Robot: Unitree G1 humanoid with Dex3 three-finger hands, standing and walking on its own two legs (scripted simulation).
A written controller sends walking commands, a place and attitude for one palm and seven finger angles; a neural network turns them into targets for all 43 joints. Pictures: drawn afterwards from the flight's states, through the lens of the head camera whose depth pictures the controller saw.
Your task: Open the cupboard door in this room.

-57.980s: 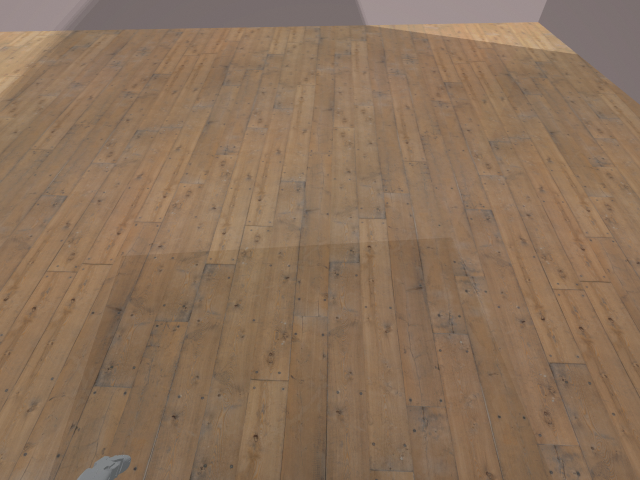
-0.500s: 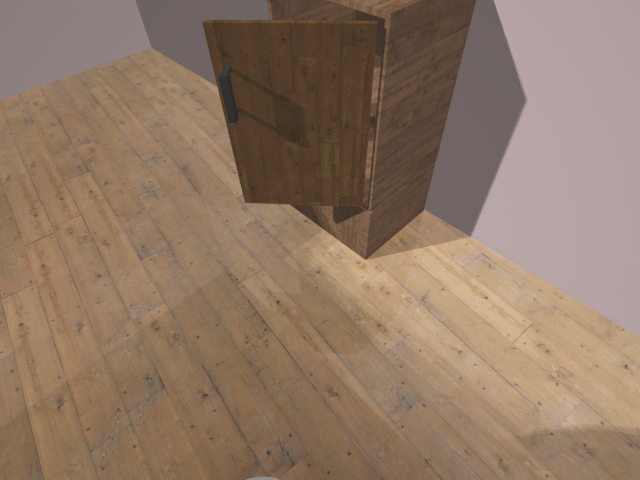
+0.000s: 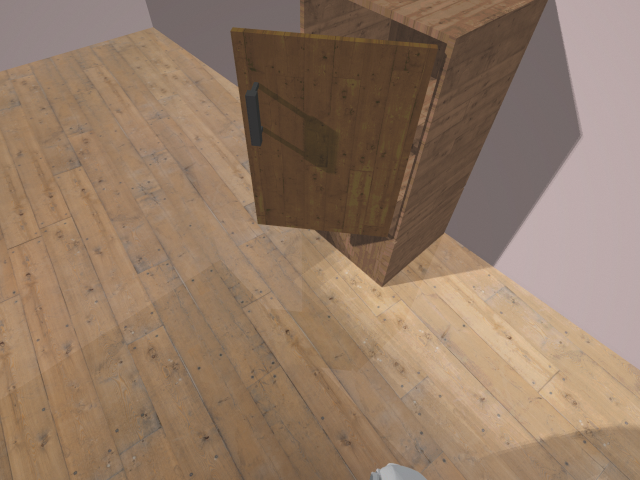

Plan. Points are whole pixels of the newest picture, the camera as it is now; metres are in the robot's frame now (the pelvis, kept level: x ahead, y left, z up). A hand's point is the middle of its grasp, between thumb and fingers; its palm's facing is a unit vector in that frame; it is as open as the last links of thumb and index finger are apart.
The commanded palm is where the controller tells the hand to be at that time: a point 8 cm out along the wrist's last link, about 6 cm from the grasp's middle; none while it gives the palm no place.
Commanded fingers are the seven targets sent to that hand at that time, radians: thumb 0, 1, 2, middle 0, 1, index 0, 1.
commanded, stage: take the last steps up to it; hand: left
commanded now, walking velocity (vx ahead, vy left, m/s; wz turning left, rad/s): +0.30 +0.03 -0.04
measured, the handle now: (256, 114) +0.85 +0.22 -0.05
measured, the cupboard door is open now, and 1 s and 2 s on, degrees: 41 41 41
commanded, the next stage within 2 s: come to a stop and stand still in 0.46 s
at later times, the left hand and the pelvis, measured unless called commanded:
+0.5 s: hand (202, 443) +0.19 +0.19 -0.17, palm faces +0.06 -0.98 -0.18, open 7.2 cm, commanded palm none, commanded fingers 0.00 0.90 0.90 -0.20 -0.30 -0.20 -0.30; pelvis +0.19 +0.00 +0.00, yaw +0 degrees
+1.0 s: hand (217, 343) +0.34 +0.20 -0.17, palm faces -0.02 -0.97 -0.22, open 7.4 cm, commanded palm none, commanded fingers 0.00 0.90 0.90 -0.20 -0.30 -0.20 -0.30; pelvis +0.25 +0.01 -0.01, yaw -2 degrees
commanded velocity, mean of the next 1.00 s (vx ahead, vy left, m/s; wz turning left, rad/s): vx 0.04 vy -0.02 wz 0.00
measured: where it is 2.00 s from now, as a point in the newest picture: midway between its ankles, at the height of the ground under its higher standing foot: (323, 474)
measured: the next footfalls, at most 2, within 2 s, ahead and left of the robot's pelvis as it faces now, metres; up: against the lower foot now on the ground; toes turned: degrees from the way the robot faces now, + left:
right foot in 0.18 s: +0.17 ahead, -0.12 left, +0.00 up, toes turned -8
left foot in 0.56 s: +0.30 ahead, +0.10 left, +0.00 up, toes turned +0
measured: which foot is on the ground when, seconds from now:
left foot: down 0.00-0.20, up 0.22-0.54, down 0.56-1.00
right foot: up 0.00-0.16, down 0.18-0.56, up 0.58-1.00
